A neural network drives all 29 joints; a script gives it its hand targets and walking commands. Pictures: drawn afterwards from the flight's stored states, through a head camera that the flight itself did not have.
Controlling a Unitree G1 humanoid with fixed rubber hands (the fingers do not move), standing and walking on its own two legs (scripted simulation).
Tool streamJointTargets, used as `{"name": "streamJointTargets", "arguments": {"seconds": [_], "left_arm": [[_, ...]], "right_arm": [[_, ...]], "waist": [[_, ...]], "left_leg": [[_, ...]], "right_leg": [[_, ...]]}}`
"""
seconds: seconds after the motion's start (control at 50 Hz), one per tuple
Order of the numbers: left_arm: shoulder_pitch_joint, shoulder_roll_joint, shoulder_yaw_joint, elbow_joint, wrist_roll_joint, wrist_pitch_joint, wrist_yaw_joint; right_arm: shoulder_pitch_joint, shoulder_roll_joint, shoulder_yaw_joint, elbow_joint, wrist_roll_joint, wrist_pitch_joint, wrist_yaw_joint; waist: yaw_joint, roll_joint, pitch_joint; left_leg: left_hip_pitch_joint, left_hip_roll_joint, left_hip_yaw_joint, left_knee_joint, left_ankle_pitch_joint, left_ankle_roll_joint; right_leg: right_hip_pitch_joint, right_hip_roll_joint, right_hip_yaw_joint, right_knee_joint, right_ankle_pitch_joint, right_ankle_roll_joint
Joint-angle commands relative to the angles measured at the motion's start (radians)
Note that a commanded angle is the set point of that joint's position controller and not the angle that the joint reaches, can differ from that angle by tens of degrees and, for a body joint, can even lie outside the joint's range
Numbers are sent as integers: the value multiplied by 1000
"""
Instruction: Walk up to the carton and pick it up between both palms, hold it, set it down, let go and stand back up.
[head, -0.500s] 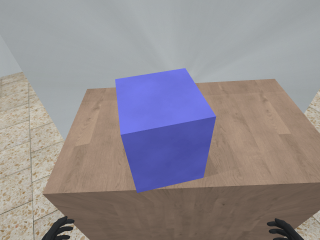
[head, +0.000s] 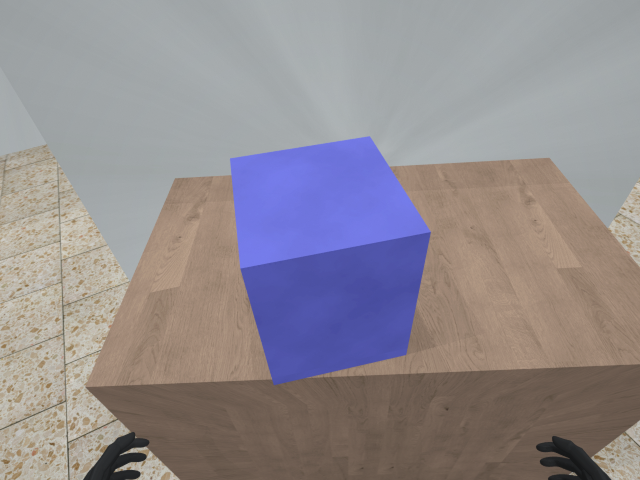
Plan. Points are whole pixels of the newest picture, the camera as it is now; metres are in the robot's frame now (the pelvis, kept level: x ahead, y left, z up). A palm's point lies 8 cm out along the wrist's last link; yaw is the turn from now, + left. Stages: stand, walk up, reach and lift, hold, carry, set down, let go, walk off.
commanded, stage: stand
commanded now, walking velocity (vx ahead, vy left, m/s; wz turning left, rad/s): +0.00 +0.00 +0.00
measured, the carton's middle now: (321, 260) +0.42 +0.01 +0.07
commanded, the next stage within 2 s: none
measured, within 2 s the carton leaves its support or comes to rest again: neither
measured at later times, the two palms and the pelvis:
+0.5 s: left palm out of the picture +0.15 +0.29 -0.04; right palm out of the picture +0.13 -0.30 -0.06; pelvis +0.00 +0.00 +0.00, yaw +0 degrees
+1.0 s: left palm out of the picture +0.15 +0.29 -0.04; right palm out of the picture +0.13 -0.30 -0.06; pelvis +0.00 +0.00 +0.00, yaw +0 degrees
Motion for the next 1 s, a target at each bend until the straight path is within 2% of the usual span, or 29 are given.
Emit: {"name": "streamJointTargets", "arguments": {"seconds": [0.0,0.04,0.06,0.08,0.12,0.14,0.2,0.22,0.28,0.3,0.34,0.36,0.42,0.46,0.56,0.58,0.6,0.64,0.66,0.7,0.72,0.74,0.76,0.78,0.82,0.84,0.86,0.9,0.98], "left_arm": [[-76,223,53,8,-41,-33,12],[-33,214,52,21,-48,-30,9],[-70,226,57,15,-42,-33,8],[-81,208,55,11,-45,-34,9],[-59,209,50,10,-42,-31,5],[-37,192,41,23,-54,-29,3],[-64,213,49,16,-46,-27,9],[-74,205,48,10,-49,-29,8],[-74,189,42,7,-47,-28,5],[-71,218,49,8,-44,-29,10],[-80,210,48,8,-48,-29,8],[-44,207,47,17,-45,-27,6],[-66,225,55,4,-51,-31,7],[-53,209,46,16,-45,-37,8],[-38,205,47,18,-44,-33,14],[-63,196,45,8,-50,-34,14],[-55,215,48,22,-45,-31,10],[-74,211,51,4,-46,-26,8],[-102,237,50,0,-43,-27,9],[-62,231,56,2,-40,-31,14],[-62,216,49,6,-42,-28,9],[-48,230,56,11,-45,-35,10],[-69,214,52,12,-43,-30,8],[-96,210,46,12,-46,-29,7],[-93,216,49,4,-48,-29,15],[-76,226,53,-1,-48,-30,9],[-54,196,46,6,-47,-31,8],[-47,237,57,16,-52,-33,10],[-57,219,44,11,-49,-23,10]], "right_arm": [[-55,-194,-67,8,-9,-24,-5],[-53,-187,-69,19,-4,-21,-4],[-18,-188,-65,18,-4,-24,-4],[-41,-196,-73,31,-9,-22,-4],[-44,-188,-71,15,-8,-16,-3],[-51,-183,-67,20,-9,-17,-4],[-14,-188,-67,25,-7,-26,-6],[-37,-206,-74,25,-10,-20,-13],[-50,-221,-78,25,-7,-22,-12],[-41,-214,-77,27,-7,-22,-7],[-52,-208,-76,23,-14,-18,-7],[-63,-220,-85,19,-13,-23,-6],[-14,-180,-72,26,-7,-21,-2],[-55,-195,-72,23,-8,-23,-8],[-38,-201,-74,40,-14,-19,-11],[-28,-208,-78,33,-8,-24,-17],[-49,-208,-80,31,-7,-20,-13],[-55,-212,-79,26,-7,-17,-5],[-39,-176,-69,27,-6,-17,-1],[-52,-183,-76,33,-10,-12,-5],[-59,-210,-76,27,-7,-14,-7],[-56,-192,-74,29,-10,-17,-8],[-66,-193,-76,17,-4,-19,-5],[-37,-184,-73,32,-7,-19,-2],[-36,-204,-73,39,-3,-18,-2],[-54,-193,-73,29,-18,-16,-4],[-32,-214,-77,36,-11,-18,-10],[-31,-208,-72,41,-8,-23,-12],[-34,-198,-73,45,-8,-12,-8]], "waist": [[-12,17,9],[-7,39,-18],[-21,1,5],[-5,-43,13],[-19,0,18],[-3,27,-7],[-24,-35,-29],[-3,-37,20],[-9,48,12],[-13,-16,5],[-9,-39,16],[-4,36,3],[-16,-27,18],[-8,28,12],[-1,-29,-3],[-9,21,14],[-11,2,24],[-9,-3,-2],[-23,-57,7],[6,-14,17],[-4,22,16],[3,-23,3],[-9,6,-3],[-24,-29,1],[-16,4,13],[4,-30,40],[-8,6,22],[-1,-61,25],[-6,-17,23]], "left_leg": [[-131,94,-90,-123,69,30],[-103,85,-85,-132,69,29],[-75,84,-86,-124,62,24],[-117,92,-104,-120,81,31],[-106,90,-85,-115,114,29],[-93,89,-81,-125,87,36],[-60,94,-92,-132,90,27],[-101,99,-105,-135,113,34],[-109,92,-90,-128,90,36],[-101,86,-93,-134,79,30],[-113,93,-102,-124,67,36],[-104,82,-78,-120,72,26],[-109,89,-92,-138,67,26],[-91,89,-93,-128,101,35],[-78,97,-99,-120,159,33],[-101,91,-85,-127,111,30],[-73,95,-88,-107,193,26],[-117,95,-91,-125,77,29],[-96,88,-98,-127,119,29],[-99,85,-98,-135,86,30],[-112,91,-85,-107,137,29],[-102,93,-98,-129,117,35],[-84,87,-85,-118,106,26],[-103,90,-97,-119,114,31],[-112,90,-106,-136,75,34],[-123,88,-93,-132,73,32],[-133,82,-79,-126,63,29],[-127,99,-100,-130,68,34],[-120,98,-103,-132,84,28]], "right_leg": [[45,-106,66,30,127,-50],[54,-118,71,34,108,-62],[12,-116,76,27,91,-60],[45,-102,69,19,108,-59],[38,-107,63,45,142,-56],[27,-112,75,21,102,-56],[28,-114,66,26,118,-55],[32,-109,72,29,110,-57],[37,-109,78,15,113,-60],[38,-105,65,29,97,-60],[37,-107,80,23,99,-56],[45,-112,72,21,133,-65],[21,-107,59,33,84,-53],[20,-108,78,24,99,-55],[44,-109,59,37,124,-64],[30,-115,90,22,116,-64],[28,-105,66,37,155,-67],[47,-106,59,25,96,-52],[45,-110,58,52,133,-54],[30,-108,49,36,65,-59],[32,-101,61,35,122,-55],[49,-113,67,34,114,-64],[38,-109,62,36,148,-60],[44,-110,69,36,146,-61],[31,-108,71,20,64,-61],[24,-100,67,31,72,-61],[53,-100,77,21,96,-54],[46,-111,77,24,105,-56],[28,-107,62,35,83,-62]]}}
